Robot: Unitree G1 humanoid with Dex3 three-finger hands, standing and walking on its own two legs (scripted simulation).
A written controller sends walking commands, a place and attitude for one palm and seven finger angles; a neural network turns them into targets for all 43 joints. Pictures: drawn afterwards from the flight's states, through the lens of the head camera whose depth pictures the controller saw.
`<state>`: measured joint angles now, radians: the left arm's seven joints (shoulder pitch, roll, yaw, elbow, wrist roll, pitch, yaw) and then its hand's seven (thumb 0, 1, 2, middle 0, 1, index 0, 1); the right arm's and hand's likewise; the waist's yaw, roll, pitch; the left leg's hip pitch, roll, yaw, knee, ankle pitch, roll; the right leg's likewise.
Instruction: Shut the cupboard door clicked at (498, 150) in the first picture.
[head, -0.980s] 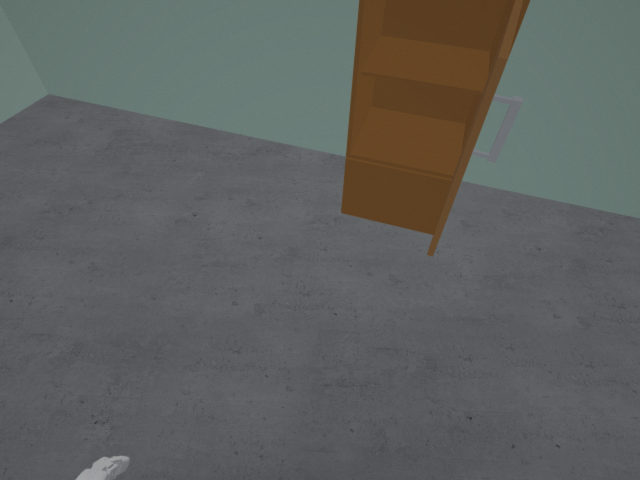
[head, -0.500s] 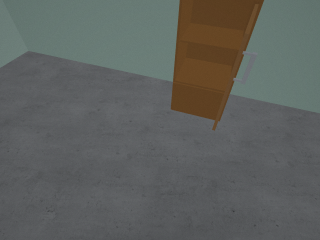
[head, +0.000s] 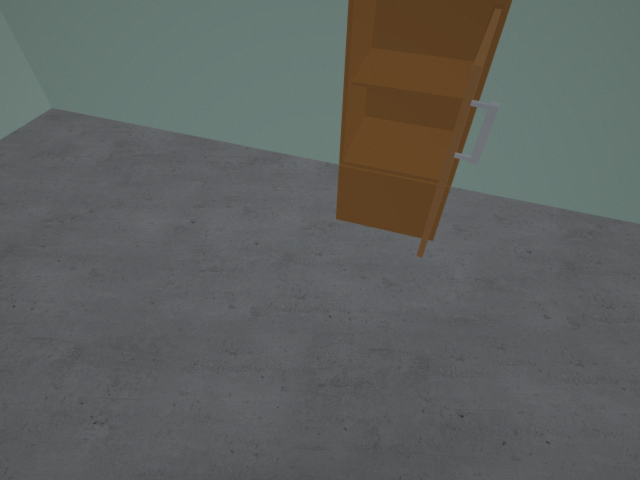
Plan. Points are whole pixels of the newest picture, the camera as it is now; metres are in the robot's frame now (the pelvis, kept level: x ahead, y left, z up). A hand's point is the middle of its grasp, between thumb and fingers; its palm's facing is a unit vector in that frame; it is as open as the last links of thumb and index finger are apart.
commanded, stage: look at it before walking up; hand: left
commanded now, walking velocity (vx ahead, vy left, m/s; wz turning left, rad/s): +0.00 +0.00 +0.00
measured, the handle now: (475, 133) +0.87 -0.32 -0.01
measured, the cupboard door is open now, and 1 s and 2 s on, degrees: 84 84 84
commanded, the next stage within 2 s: walk to a spot facing it in 1.66 s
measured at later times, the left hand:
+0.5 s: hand out of the picture +0.07 +0.24 -0.16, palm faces -0.04 -0.94 -0.33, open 7.4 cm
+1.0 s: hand out of the picture +0.09 +0.25 -0.16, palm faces -0.04 -0.94 -0.33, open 7.4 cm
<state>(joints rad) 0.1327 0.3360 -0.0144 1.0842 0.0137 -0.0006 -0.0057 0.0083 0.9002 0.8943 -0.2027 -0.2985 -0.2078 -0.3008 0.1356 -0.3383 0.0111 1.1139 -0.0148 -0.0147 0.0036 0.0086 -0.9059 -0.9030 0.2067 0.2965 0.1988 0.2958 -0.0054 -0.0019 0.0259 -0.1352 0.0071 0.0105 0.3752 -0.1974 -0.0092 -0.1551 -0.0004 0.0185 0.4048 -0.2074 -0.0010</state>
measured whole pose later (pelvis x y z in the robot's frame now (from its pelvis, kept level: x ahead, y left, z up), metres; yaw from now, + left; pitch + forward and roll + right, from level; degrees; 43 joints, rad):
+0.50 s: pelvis +0.01 +0.00 +0.00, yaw +0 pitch -2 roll +0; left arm 0.14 0.34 -0.01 1.10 0.01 0.00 -0.01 0.01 0.90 0.89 -0.20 -0.30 -0.21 -0.30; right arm 0.12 -0.34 0.01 1.12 -0.01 -0.02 0.00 0.01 -0.91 -0.90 0.21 0.30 0.20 0.30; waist 0.00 -0.01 0.04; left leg -0.13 0.01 0.01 0.36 -0.20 -0.01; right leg -0.15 0.00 0.02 0.39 -0.21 0.00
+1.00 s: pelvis +0.02 +0.00 +0.00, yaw +0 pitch -2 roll +0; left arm 0.13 0.34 -0.01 1.09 0.01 -0.01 0.00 0.01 0.90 0.89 -0.20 -0.30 -0.21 -0.30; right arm 0.11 -0.34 0.01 1.11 -0.01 -0.02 0.00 0.01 -0.91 -0.90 0.21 0.30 0.20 0.30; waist 0.00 -0.01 0.04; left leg -0.11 0.01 0.01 0.34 -0.20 -0.01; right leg -0.13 0.00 0.02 0.37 -0.21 0.00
